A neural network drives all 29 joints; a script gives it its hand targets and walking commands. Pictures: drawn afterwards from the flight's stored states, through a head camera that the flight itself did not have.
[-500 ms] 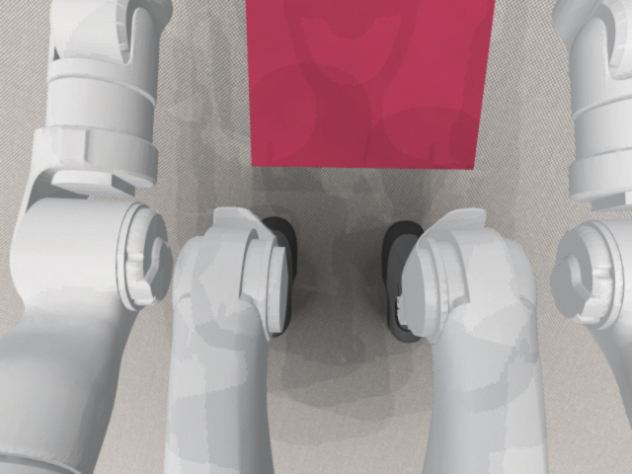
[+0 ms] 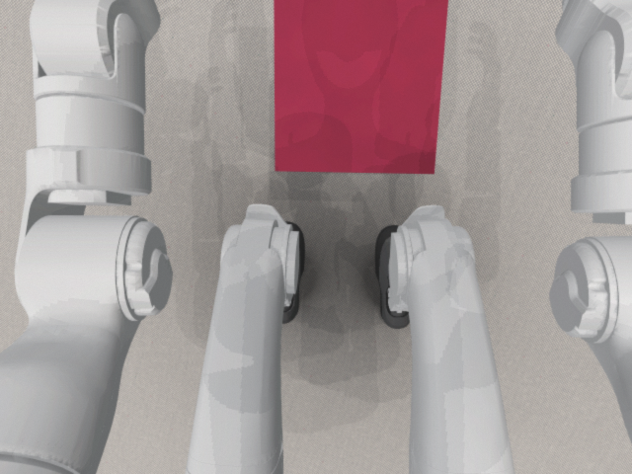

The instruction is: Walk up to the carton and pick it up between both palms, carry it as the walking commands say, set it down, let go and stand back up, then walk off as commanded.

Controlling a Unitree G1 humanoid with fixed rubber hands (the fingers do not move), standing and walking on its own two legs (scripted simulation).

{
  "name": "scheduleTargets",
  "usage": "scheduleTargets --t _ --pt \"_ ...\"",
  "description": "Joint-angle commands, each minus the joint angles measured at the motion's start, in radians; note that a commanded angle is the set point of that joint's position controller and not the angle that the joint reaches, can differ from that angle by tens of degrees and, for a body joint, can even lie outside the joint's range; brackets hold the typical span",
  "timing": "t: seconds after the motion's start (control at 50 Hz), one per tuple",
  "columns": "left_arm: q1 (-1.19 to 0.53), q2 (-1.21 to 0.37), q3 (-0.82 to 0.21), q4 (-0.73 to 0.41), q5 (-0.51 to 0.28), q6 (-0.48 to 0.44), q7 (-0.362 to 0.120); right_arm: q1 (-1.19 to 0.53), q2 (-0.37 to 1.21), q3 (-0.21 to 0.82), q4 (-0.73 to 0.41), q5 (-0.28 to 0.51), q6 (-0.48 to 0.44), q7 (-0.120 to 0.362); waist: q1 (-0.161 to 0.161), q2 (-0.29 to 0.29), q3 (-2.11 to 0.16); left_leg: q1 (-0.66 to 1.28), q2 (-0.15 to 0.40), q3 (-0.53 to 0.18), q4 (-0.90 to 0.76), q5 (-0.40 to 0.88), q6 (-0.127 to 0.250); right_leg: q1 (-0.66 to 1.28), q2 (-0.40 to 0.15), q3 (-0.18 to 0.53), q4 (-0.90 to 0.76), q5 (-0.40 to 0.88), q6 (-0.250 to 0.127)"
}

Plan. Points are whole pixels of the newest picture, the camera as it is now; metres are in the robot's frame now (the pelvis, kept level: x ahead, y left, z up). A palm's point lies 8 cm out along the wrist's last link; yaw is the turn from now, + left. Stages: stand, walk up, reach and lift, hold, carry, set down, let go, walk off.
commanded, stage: set down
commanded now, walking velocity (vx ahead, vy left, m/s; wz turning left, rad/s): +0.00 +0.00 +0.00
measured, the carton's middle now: (352, 98) +0.48 -0.01 -0.38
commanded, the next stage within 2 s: let go in 0.44 s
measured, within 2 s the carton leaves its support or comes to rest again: neither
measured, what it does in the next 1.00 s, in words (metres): rises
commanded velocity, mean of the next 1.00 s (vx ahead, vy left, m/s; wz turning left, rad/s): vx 0.00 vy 0.00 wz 0.00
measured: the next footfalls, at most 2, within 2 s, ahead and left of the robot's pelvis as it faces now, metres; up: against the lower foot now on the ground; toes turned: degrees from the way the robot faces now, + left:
none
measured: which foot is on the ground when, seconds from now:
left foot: down 0.00-1.00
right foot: down 0.00-1.00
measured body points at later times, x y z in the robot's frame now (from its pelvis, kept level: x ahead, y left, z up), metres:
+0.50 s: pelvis +0.01 +0.00 +0.11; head +0.35 -0.01 +0.40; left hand +0.58 +0.19 +0.04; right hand +0.57 -0.19 +0.02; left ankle +0.13 +0.12 -0.47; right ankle +0.12 -0.11 -0.47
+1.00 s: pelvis +0.04 +0.00 +0.18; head +0.25 +0.00 +0.57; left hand +0.39 +0.22 +0.10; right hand +0.38 -0.22 +0.10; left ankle +0.13 +0.12 -0.47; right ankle +0.12 -0.11 -0.47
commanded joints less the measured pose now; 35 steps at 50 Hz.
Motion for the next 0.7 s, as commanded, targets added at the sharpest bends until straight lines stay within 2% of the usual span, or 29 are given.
scheduleTargets --t 0.0,0.04,0.06,0.08,0.1,0.12,0.16,0.2,0.22,0.24,0.26,0.28,0.3,0.32,0.34,0.36,0.38,0.42,0.44,0.46,0.5,0.52,0.54,0.56,0.58,0.6,0.62,0.64,0.68 --pt "-0.197 0.212 0.023 -0.282 -0.087 0.001 -0.012 -0.287 -0.207 -0.057 -0.282 0.109 0.001 0.007 0.011 -0.007 -2.300 0.839 -0.058 0.063 -0.354 0.365 0.020 0.909 0.037 -0.023 -0.388 0.419 0.023" --pt "-0.211 0.219 0.023 -0.268 -0.082 0.006 -0.013 -0.287 -0.210 -0.057 -0.241 0.103 0.008 0.012 0.027 0.017 -2.263 0.846 -0.054 0.066 -0.382 0.353 0.017 0.894 0.025 -0.018 -0.422 0.396 0.018" --pt "-0.213 0.205 0.001 -0.325 -0.110 0.011 -0.014 -0.292 -0.229 -0.063 -0.304 0.100 0.008 0.012 -0.007 -0.011 -2.357 0.923 -0.058 0.057 -0.403 0.407 0.015 0.963 0.038 -0.032 -0.432 0.454 0.020" --pt "-0.211 0.225 0.015 -0.335 -0.105 0.017 -0.014 -0.275 -0.238 -0.061 -0.280 0.102 0.017 0.009 0.004 0.002 -2.364 0.930 -0.058 0.065 -0.417 0.416 0.009 0.986 0.034 -0.023 -0.449 0.471 0.015" --pt "-0.193 0.246 0.029 -0.283 -0.090 0.019 -0.018 -0.279 -0.211 -0.057 -0.271 0.097 0.022 0.011 0.014 -0.023 -2.321 0.918 -0.060 0.070 -0.436 0.389 0.016 0.995 0.034 -0.023 -0.478 0.451 0.026" --pt "-0.206 0.259 0.041 -0.313 -0.094 0.022 -0.016 -0.268 -0.207 -0.038 -0.261 0.107 0.030 0.011 0.037 -0.014 -2.318 0.918 -0.060 0.075 -0.448 0.408 0.013 1.011 0.030 -0.010 -0.477 0.469 0.023" --pt "-0.187 0.224 0.007 -0.304 -0.112 0.033 -0.020 -0.279 -0.212 -0.050 -0.300 0.115 0.033 0.011 0.017 -0.022 -2.323 0.933 -0.058 0.070 -0.491 0.408 0.014 1.086 0.022 0.009 -0.532 0.475 0.025" --pt "-0.188 0.239 0.032 -0.321 -0.100 0.034 -0.025 -0.268 -0.209 -0.039 -0.264 0.102 0.039 0.017 0.037 -0.019 -2.308 0.960 -0.056 0.071 -0.527 0.413 0.012 1.108 0.021 0.011 -0.556 0.492 0.020" --pt "-0.189 0.257 0.023 -0.378 -0.100 0.029 -0.026 -0.280 -0.201 -0.051 -0.316 0.096 0.036 0.011 0.026 -0.024 -2.365 1.006 -0.055 0.062 -0.551 0.448 0.010 1.152 0.025 0.002 -0.564 0.534 0.026" --pt "-0.187 0.242 0.033 -0.312 -0.094 0.034 -0.027 -0.264 -0.215 -0.057 -0.266 0.090 0.037 0.013 0.028 -0.009 -2.302 0.978 -0.059 0.070 -0.564 0.436 0.006 1.140 0.018 0.010 -0.592 0.524 0.024" --pt "-0.171 0.246 0.008 -0.318 -0.107 0.036 -0.030 -0.271 -0.213 -0.052 -0.305 0.099 0.038 0.012 0.013 -0.026 -2.343 1.029 -0.053 0.064 -0.593 0.431 0.013 1.178 0.022 0.010 -0.612 0.525 0.026" --pt "-0.165 0.244 0.025 -0.252 -0.090 0.037 -0.036 -0.268 -0.187 -0.039 -0.229 0.092 0.042 0.017 0.043 -0.042 -2.228 0.954 -0.050 0.074 -0.618 0.392 0.013 1.177 0.019 0.012 -0.630 0.492 0.027" --pt "-0.153 0.220 0.018 -0.216 -0.094 0.028 -0.041 -0.254 -0.189 -0.066 -0.199 0.079 0.033 0.020 0.018 -0.031 -2.166 0.961 -0.045 0.065 -0.647 0.394 0.013 1.153 0.015 0.016 -0.659 0.486 0.027" --pt "-0.154 0.221 0.034 -0.197 -0.072 0.014 -0.047 -0.227 -0.152 -0.046 -0.100 0.065 0.024 0.027 0.033 -0.024 -2.088 0.930 -0.043 0.061 -0.657 0.373 0.011 1.122 0.010 0.017 -0.668 0.471 0.024" --pt "-0.097 0.173 0.029 0.018 -0.052 0.007 -0.064 -0.202 -0.128 -0.058 0.049 0.031 0.013 0.039 0.020 -0.034 -1.883 0.825 -0.035 0.058 -0.670 0.318 0.013 1.042 0.004 0.012 -0.683 0.411 0.025" --pt "-0.138 0.181 0.034 -0.138 -0.058 -0.021 -0.067 -0.241 -0.144 -0.053 -0.114 0.049 -0.021 0.040 0.023 -0.033 -2.065 0.928 -0.043 0.050 -0.682 0.407 0.014 1.159 0.006 0.024 -0.692 0.519 0.022" --pt "-0.132 0.171 0.035 -0.039 -0.037 -0.036 -0.069 -0.264 -0.155 -0.064 -0.046 0.025 -0.032 0.042 0.033 -0.033 -2.033 0.880 -0.044 0.048 -0.679 0.379 0.008 1.101 0.005 0.012 -0.682 0.479 0.025" --pt "-0.120 0.163 0.017 -0.009 -0.029 -0.054 -0.076 -0.256 -0.130 -0.060 -0.031 0.018 -0.046 0.043 0.025 -0.028 -2.058 0.914 -0.050 0.046 -0.695 0.372 0.006 1.136 0.004 0.006 -0.703 0.463 0.031" --pt "-0.091 0.176 0.042 0.024 -0.005 -0.056 -0.079 -0.197 -0.116 -0.058 -0.002 -0.002 -0.048 0.045 0.015 -0.065 -2.068 0.892 -0.051 0.049 -0.694 0.361 0.007 1.190 0.000 0.024 -0.723 0.486 0.034" --pt "-0.092 0.164 0.029 0.005 -0.008 -0.059 -0.081 -0.197 -0.117 -0.066 0.021 -0.011 -0.044 0.049 0.018 -0.025 -2.055 0.917 -0.052 0.046 -0.709 0.364 0.001 1.162 0.000 0.009 -0.718 0.460 0.036" --pt "-0.035 0.176 0.031 -0.019 -0.005 -0.061 -0.083 -0.154 -0.120 -0.057 -0.040 -0.009 -0.049 0.046 0.019 -0.048 -2.155 0.997 -0.054 0.045 -0.704 0.421 0.006 1.210 0.009 0.008 -0.723 0.508 0.038" --pt "0.001 0.171 0.024 -0.062 -0.006 -0.055 -0.082 -0.101 -0.132 -0.070 -0.054 -0.019 -0.045 0.043 0.002 -0.036 -2.189 1.029 -0.057 0.042 -0.711 0.431 0.000 1.253 0.009 0.017 -0.739 0.527 0.033" --pt "0.069 0.167 0.011 -0.055 -0.001 -0.052 -0.085 -0.036 -0.101 -0.047 -0.055 -0.016 -0.037 0.048 0.011 -0.034 -2.188 1.034 -0.061 0.050 -0.714 0.439 0.005 1.275 0.006 0.020 -0.740 0.546 0.037" --pt "0.096 0.157 0.007 -0.179 0.002 -0.055 -0.081 0.001 -0.114 -0.052 -0.137 -0.020 -0.042 0.052 0.010 -0.010 -2.266 1.095 -0.063 0.043 -0.715 0.492 -0.001 1.309 0.008 0.014 -0.733 0.597 0.033" --pt "0.162 0.184 0.022 -0.296 0.000 -0.052 -0.069 0.033 -0.125 -0.032 -0.274 -0.010 -0.042 0.053 0.033 -0.030 -2.366 1.191 -0.063 0.034 -0.713 0.540 0.007 1.352 0.018 0.013 -0.722 0.614 0.036" --pt "0.215 0.175 -0.013 -0.261 -0.005 -0.031 -0.071 0.115 -0.117 -0.020 -0.217 -0.018 -0.020 0.056 0.016 -0.017 -2.284 1.179 -0.052 0.032 -0.725 0.497 0.008 1.324 0.014 0.017 -0.738 0.566 0.032" --pt "0.243 0.182 -0.032 -0.425 -0.026 -0.026 -0.075 0.140 -0.154 -0.022 -0.394 -0.027 -0.024 0.053 0.003 -0.023 -2.343 1.241 -0.053 0.031 -0.726 0.550 0.005 1.410 0.016 0.027 -0.746 0.630 0.027" --pt "0.277 0.198 -0.029 -0.516 -0.029 -0.020 -0.072 0.158 -0.131 0.003 -0.488 -0.014 -0.020 0.054 0.023 -0.033 -2.375 1.269 -0.053 0.031 -0.733 0.580 0.008 1.438 0.020 0.028 -0.735 0.667 0.032" --pt "0.390 0.163 -0.051 -0.565 -0.055 -0.006 -0.081 0.280 -0.102 0.044 -0.539 0.020 0.000 0.068 0.007 -0.054 -2.297 1.235 -0.049 0.039 -0.749 0.554 0.009 1.497 0.008 0.044 -0.773 0.662 0.036"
